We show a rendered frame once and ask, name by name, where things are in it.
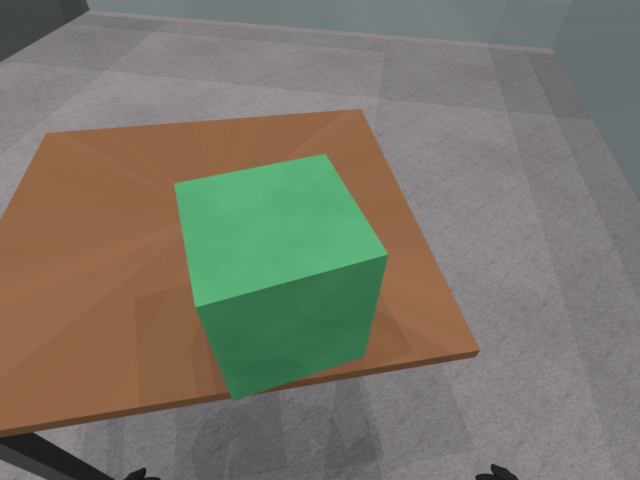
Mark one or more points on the table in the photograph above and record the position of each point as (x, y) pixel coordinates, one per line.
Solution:
(97, 315)

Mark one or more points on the carton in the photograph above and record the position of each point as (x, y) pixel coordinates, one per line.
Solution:
(285, 271)

